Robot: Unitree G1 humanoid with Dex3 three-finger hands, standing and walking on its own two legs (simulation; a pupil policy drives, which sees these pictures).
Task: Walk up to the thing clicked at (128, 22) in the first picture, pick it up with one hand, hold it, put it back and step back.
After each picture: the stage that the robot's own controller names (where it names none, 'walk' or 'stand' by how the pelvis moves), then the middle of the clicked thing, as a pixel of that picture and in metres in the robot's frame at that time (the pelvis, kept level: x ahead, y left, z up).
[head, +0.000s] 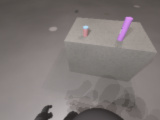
stand; (124, 29) +0.96 -0.30 +0.03
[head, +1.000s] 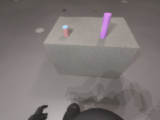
walk; (105, 26) +0.90 -0.04 +0.06
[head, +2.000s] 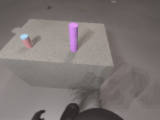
walk; (73, 38) +0.61 +0.23 +0.06
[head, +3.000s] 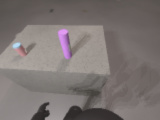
stand; (66, 45) +0.53 +0.25 +0.07
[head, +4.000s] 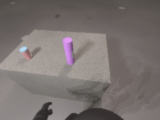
stand; (69, 52) +0.51 +0.22 +0.03
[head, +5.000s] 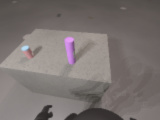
stand; (70, 52) +0.52 +0.22 +0.03
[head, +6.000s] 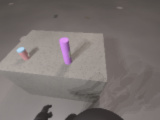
stand; (66, 52) +0.51 +0.25 +0.03
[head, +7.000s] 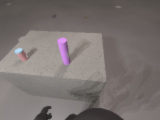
stand; (64, 52) +0.50 +0.26 +0.03
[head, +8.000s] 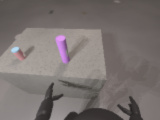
rise first; (63, 50) +0.50 +0.27 +0.03
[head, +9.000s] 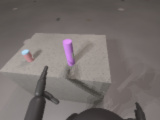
go down; (69, 53) +0.50 +0.25 +0.03
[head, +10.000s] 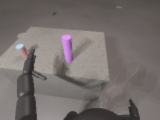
go down; (68, 50) +0.52 +0.23 +0.04
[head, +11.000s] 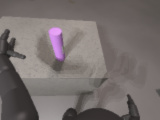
go down; (58, 47) +0.48 +0.23 +0.07
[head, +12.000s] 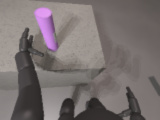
close in; (49, 34) +0.51 +0.24 +0.11
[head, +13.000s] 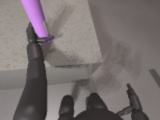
close; (39, 24) +0.55 +0.25 +0.13
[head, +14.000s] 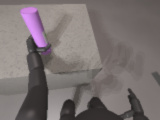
lift; (39, 35) +0.51 +0.27 +0.12
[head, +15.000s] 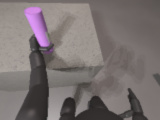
lift; (42, 34) +0.50 +0.26 +0.13
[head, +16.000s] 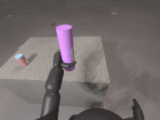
lift; (67, 51) +0.34 +0.16 +0.24
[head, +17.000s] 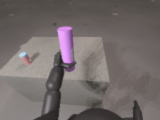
hold; (67, 51) +0.35 +0.17 +0.23
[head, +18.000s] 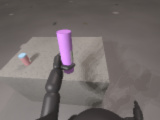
hold; (66, 53) +0.35 +0.17 +0.21
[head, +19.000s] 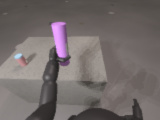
crouch; (62, 46) +0.39 +0.20 +0.23
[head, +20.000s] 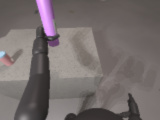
lower; (49, 24) +0.51 +0.24 +0.26
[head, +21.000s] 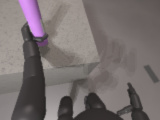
lower; (36, 23) +0.56 +0.25 +0.13
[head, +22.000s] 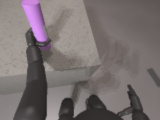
lower; (39, 29) +0.54 +0.25 +0.12
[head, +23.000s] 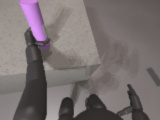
lower; (38, 28) +0.54 +0.25 +0.12
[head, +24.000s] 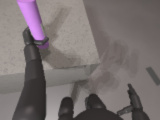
lower; (36, 27) +0.55 +0.26 +0.13
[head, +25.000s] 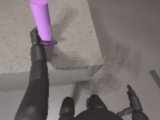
open; (44, 28) +0.54 +0.24 +0.12
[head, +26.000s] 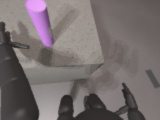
sink last; (44, 28) +0.51 +0.24 +0.12
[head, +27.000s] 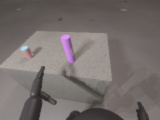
sink last; (69, 50) +0.51 +0.25 +0.08
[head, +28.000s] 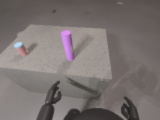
stand; (68, 47) +0.51 +0.24 +0.07
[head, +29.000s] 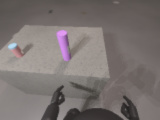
stand; (65, 47) +0.51 +0.25 +0.08
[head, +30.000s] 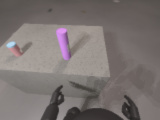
stand; (64, 45) +0.51 +0.25 +0.09
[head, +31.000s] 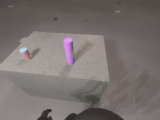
stand; (69, 52) +0.52 +0.23 +0.04
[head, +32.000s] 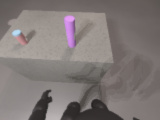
walk; (71, 33) +0.61 +0.19 +0.05
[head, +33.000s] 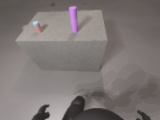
walk; (74, 20) +0.89 +0.29 +0.05
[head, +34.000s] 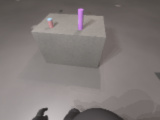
stand; (80, 20) +1.13 +0.25 +0.05
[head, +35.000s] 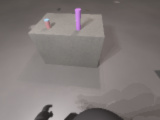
stand; (78, 20) +1.11 +0.25 +0.03
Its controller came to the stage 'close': yes
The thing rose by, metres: 0.22
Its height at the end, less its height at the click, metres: +0.00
